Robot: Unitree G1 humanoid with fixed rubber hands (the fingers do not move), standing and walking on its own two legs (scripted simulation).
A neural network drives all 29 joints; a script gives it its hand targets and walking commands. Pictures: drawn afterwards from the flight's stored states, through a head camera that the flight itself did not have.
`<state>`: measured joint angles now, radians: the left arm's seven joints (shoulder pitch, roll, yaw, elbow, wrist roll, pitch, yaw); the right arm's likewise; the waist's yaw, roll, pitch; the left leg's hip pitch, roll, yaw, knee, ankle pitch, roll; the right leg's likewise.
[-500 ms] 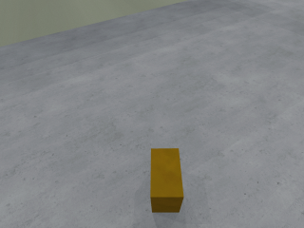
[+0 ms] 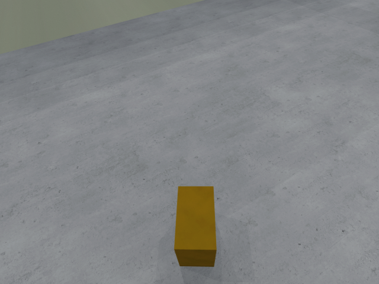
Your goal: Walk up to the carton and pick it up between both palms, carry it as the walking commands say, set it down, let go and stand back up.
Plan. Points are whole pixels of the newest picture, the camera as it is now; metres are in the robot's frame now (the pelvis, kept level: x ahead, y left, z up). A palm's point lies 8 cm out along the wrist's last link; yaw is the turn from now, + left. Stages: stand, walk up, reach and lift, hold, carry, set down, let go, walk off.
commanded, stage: walk up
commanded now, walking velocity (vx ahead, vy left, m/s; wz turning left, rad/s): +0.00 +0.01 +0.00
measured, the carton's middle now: (196, 227) +0.46 +0.03 -0.63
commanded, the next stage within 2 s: stand in 0.92 s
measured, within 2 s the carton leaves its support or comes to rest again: neither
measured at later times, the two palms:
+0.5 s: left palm out of the picture -0.02 +0.23 -0.15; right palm out of the picture -0.03 -0.19 -0.14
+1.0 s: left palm out of the picture -0.02 +0.25 -0.15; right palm out of the picture -0.03 -0.17 -0.14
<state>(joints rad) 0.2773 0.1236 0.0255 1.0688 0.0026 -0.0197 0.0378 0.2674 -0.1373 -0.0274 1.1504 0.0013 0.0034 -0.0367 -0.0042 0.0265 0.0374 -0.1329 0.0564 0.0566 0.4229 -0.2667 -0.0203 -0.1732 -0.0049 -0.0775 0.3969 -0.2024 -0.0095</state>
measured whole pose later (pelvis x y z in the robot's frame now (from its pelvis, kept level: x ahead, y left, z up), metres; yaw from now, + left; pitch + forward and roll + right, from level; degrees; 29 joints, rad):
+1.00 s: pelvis +0.01 +0.04 +0.00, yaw -1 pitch -2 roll +0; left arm 0.35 0.14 0.01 1.12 0.01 -0.01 0.04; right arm 0.32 -0.12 -0.01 1.16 0.00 -0.03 -0.04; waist 0.00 -0.02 0.03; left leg -0.07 -0.01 0.11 0.36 -0.26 0.04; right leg -0.14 -0.07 -0.02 0.37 -0.19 0.06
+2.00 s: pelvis -0.09 -0.01 -0.08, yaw +6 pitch +15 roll +0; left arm -0.46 0.26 0.16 0.70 0.02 0.46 -0.14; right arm -0.31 0.00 -0.13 0.45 0.02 0.53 -0.17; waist -0.04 -0.01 0.13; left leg -0.92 -0.01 -0.05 1.02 -0.36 -0.02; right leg -0.93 -0.01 0.00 1.00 -0.33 0.01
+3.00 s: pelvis -0.07 +0.00 -0.12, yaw +5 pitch +48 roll +0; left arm -1.15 0.23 0.38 0.94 0.16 0.09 -0.05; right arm -1.03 -0.04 -0.43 0.74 -0.11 0.11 -0.11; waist -0.05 0.00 -0.07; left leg -1.58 -0.02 -0.05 1.07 -0.33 -0.02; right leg -1.59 0.01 0.04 1.04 -0.29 0.03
